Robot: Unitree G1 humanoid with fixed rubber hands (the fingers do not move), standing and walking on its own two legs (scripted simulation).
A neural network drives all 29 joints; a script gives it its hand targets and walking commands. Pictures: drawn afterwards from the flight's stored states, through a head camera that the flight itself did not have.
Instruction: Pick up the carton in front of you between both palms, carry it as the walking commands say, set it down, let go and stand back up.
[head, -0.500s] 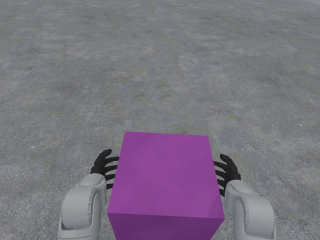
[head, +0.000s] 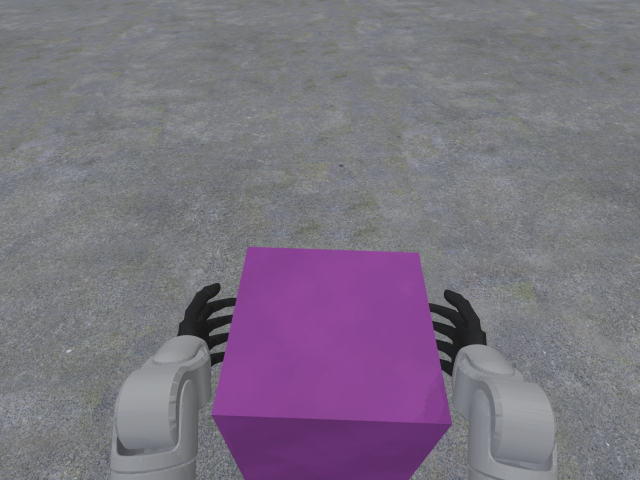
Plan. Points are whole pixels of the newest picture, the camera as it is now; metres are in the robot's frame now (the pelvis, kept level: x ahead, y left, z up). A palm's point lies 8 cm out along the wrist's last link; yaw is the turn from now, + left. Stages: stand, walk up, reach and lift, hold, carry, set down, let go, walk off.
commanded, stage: carry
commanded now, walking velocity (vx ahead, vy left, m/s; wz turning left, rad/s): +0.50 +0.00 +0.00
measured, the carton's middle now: (328, 372) +0.28 +0.01 +0.01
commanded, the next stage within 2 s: none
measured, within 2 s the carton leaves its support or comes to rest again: neither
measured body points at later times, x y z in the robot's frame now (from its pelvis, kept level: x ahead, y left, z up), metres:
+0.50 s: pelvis +0.28 +0.02 -0.01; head +0.30 +0.03 +0.44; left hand +0.57 +0.17 +0.07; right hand +0.56 -0.14 +0.07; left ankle +0.25 +0.12 -0.75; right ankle +0.36 -0.09 -0.75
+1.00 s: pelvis +0.37 +0.01 -0.02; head +0.36 +0.01 +0.43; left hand +0.64 +0.17 +0.06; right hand +0.65 -0.14 +0.06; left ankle +0.25 +0.12 -0.75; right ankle +0.36 -0.09 -0.75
